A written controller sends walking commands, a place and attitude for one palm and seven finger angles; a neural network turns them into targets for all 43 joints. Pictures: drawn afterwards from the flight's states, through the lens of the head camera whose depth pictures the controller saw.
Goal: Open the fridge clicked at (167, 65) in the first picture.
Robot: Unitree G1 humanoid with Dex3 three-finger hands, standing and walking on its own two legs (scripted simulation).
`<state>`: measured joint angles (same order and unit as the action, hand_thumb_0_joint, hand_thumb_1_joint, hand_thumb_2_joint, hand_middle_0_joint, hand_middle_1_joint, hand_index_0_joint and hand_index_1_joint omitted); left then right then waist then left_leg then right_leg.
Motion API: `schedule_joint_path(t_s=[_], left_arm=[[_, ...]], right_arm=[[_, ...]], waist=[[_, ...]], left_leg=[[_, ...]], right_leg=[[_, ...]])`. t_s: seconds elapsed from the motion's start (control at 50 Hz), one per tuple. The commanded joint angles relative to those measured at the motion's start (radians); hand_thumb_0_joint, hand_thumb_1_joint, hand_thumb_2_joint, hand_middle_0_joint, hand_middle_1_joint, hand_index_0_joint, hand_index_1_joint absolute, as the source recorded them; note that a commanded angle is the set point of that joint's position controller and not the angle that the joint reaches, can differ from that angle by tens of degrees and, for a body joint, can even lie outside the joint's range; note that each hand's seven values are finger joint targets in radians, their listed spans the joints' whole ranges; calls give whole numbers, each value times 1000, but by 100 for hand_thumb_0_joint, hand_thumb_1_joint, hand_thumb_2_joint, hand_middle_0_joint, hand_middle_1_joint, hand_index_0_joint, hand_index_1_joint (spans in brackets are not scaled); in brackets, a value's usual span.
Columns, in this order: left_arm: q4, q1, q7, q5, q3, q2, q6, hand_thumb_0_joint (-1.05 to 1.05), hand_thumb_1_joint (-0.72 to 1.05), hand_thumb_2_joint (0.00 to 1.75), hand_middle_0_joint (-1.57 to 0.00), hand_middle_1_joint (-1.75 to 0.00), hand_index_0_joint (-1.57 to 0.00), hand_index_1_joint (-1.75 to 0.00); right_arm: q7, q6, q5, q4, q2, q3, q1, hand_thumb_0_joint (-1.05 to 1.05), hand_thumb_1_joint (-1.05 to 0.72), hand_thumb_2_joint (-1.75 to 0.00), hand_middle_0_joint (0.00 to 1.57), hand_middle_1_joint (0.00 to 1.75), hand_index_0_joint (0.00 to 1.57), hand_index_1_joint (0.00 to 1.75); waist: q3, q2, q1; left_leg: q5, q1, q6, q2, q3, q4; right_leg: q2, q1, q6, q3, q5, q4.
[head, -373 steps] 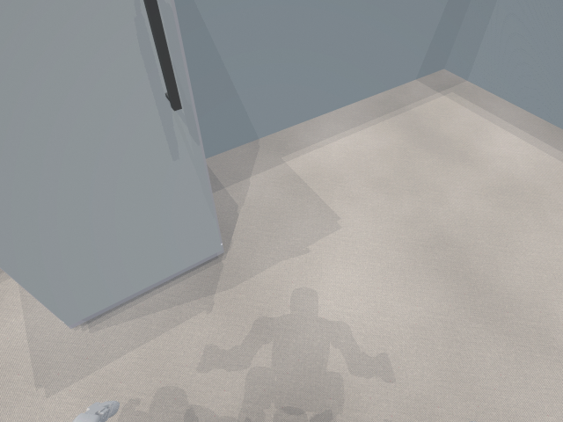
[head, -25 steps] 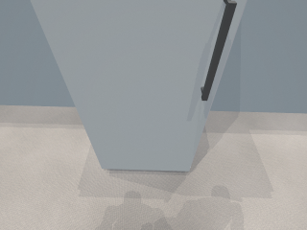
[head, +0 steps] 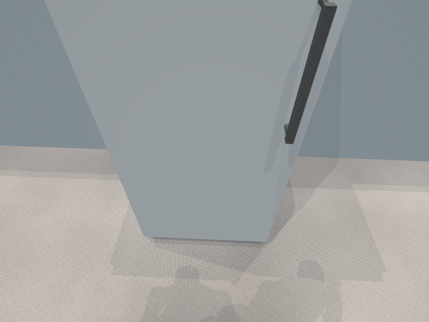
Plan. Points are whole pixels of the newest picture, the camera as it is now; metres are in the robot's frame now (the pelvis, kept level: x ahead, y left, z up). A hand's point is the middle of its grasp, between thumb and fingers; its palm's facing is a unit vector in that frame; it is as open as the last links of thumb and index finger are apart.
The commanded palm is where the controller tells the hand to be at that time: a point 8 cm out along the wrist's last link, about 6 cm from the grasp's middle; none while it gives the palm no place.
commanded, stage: look again from close up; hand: right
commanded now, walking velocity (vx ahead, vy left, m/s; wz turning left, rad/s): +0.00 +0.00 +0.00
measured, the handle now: (303, 81) +0.57 -0.16 +0.18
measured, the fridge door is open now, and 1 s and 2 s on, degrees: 0 0 0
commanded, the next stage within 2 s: shuffle to correct the standing spot in 0.70 s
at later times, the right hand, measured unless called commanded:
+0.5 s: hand out of the picture +0.02 -0.19 -0.18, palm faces -0.01 +0.98 -0.21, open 7.4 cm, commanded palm none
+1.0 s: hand out of the picture +0.04 -0.19 -0.18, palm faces -0.01 +0.98 -0.21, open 7.4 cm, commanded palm none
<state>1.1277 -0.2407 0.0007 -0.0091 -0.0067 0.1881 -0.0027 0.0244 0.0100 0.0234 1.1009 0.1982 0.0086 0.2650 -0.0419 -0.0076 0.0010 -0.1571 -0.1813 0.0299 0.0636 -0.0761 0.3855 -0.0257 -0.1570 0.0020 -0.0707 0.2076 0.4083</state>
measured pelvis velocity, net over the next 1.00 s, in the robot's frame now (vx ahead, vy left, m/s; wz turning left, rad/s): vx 0.03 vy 0.00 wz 0.02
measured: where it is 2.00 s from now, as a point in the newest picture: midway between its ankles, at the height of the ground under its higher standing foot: outside the picture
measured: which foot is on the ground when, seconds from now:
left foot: down 0.00-1.00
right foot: down 0.00-1.00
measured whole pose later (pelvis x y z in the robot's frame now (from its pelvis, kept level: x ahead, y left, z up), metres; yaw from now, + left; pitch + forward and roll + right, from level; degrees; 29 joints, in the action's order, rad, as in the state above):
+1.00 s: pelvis +0.03 +0.00 +0.00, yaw +1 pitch -1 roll +0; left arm 1.13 -0.26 0.00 -0.02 -0.01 0.20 0.00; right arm 0.01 0.00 0.03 1.11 0.20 0.00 0.28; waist -0.01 -0.01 -0.01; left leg -0.23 -0.18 0.03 0.06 -0.06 0.44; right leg -0.04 -0.15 0.00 -0.08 0.27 0.44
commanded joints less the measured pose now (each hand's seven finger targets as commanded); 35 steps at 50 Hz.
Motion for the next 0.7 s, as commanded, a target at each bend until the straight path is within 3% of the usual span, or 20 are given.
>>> schedule_joint_path(t_s=[0.0, 0.08, 0.22, 0.3, 0.68], left_arm=[[-34, -26, 13, 1, -21, 133, -12, 0, 90, 90, -20, -30, -20, -30], [-32, -33, 13, 1, -22, 130, -15, 0, 90, 90, -20, -30, -20, -30], [-31, -34, 14, 2, -23, 132, -14, 0, 90, 90, -20, -30, -20, -30], [-30, -27, 14, 0, -24, 133, -14, 0, 90, 90, -20, -30, -20, -30], [-34, -6, 16, 0, -25, 170, -21, 0, 90, 90, -20, -30, -20, -30]], right_arm=[[13, 10, -4, -38, 122, -26, 39, 0, -90, -90, 20, 30, 20, 30], [13, 12, -4, -38, 120, -27, 43, 0, -90, -90, 20, 30, 20, 30], [13, 15, -3, -37, 124, -28, 45, 0, -90, -90, 20, 30, 20, 30], [12, 15, -5, -35, 124, -28, 43, 0, -90, -90, 20, 30, 20, 30], [8, 18, -4, -35, 153, -34, 12, 0, -90, -90, 20, 30, 20, 30]], waist=[[-35, 11, -2], [-10, 10, -2], [-24, -9, -2], [-30, 13, -2], [-7, 8, -2]], left_leg=[[-43, 2, -29, 68, 92, -78], [-7, 15, -31, 69, 88, -69], [-17, 6, -33, 69, 90, -79], [-27, -3, -33, 69, 94, -81], [17, 25, -36, 71, 94, -79]], right_leg=[[-90, -76, 1, 99, 36, -124], [-93, -59, 3, 96, -2, -118], [-92, -56, 4, 93, -6, -111], [-90, -53, 4, 91, 5, -114], [-100, -33, 6, 96, -35, -124]])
